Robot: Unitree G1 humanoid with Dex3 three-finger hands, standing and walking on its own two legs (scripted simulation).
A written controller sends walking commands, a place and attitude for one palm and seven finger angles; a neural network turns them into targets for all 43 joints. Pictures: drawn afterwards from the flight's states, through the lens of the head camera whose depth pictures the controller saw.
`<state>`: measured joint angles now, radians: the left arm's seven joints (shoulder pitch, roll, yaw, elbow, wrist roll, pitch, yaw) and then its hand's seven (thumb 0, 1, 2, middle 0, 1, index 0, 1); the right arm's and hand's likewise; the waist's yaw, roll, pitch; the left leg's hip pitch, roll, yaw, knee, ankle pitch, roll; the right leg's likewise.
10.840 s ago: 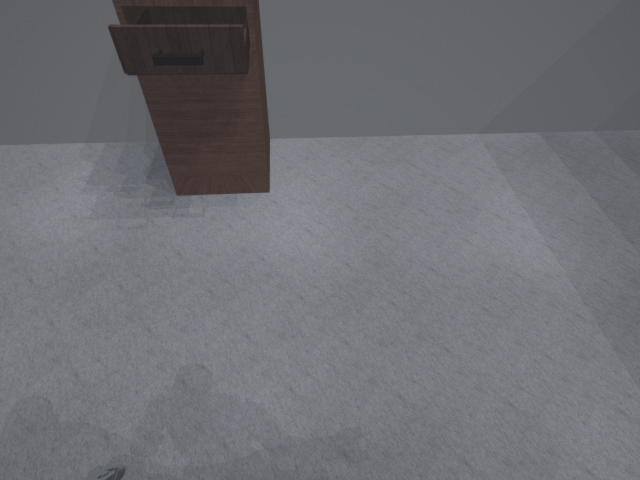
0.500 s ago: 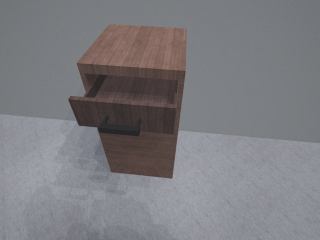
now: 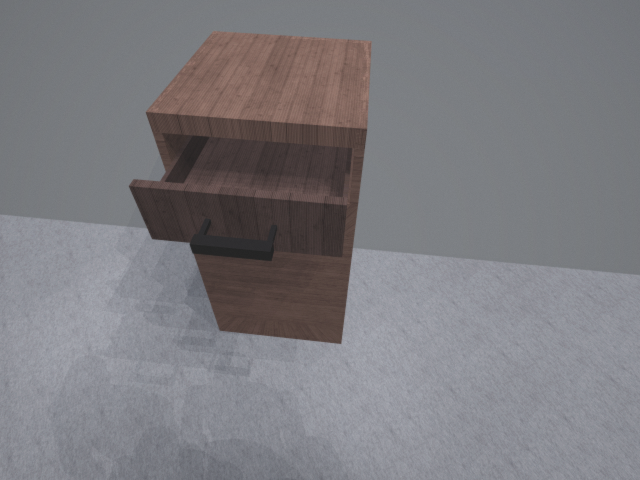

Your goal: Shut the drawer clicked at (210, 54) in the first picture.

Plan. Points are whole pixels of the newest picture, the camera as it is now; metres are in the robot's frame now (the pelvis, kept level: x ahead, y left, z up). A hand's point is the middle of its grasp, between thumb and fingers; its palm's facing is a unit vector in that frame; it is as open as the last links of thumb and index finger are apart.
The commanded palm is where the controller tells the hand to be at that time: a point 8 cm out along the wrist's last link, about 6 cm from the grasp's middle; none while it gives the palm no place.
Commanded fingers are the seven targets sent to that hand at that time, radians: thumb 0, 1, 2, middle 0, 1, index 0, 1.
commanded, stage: come to a stop and stand still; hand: left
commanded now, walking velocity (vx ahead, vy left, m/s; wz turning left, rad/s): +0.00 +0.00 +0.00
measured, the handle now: (236, 237) +0.52 +0.18 -0.04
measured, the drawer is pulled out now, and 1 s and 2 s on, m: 0.17 0.17 0.17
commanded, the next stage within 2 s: look again from close up in 0.02 s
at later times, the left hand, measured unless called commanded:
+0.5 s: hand out of the picture -0.01 +0.14 -0.18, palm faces +0.05 -0.99 -0.14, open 7.3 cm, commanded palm none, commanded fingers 0.00 0.90 0.90 -0.20 -0.30 -0.20 -0.30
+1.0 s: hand (233, 392) +0.22 +0.12 +0.01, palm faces +0.00 -1.00 +0.05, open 6.6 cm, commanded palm +0.14 +0.20 -0.04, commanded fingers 0.00 0.90 0.90 -0.52 -0.65 -0.52 -0.65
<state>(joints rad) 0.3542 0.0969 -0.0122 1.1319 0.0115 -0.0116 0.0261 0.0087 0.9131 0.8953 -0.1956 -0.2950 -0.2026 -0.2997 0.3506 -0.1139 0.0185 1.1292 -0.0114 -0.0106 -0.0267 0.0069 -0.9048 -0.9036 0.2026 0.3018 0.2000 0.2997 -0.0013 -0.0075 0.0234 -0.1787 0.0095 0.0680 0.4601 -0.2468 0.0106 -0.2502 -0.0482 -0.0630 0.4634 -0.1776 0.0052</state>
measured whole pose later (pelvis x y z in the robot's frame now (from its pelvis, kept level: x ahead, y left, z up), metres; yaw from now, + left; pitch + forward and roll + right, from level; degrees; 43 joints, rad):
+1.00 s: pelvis +0.00 +0.00 -0.04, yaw +2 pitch +5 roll +1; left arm 0.35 0.10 -0.04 0.07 -0.16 -0.37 -0.09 0.04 0.95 0.90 -0.33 -0.45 -0.33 -0.45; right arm 0.26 -0.29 -0.05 0.65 0.01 -0.35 -0.03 0.03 -0.92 -0.90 0.20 0.30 0.20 0.30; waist -0.04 0.00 -0.09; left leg -0.52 -0.01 0.04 0.85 -0.42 0.01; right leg -0.59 -0.05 -0.04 0.85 -0.36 0.00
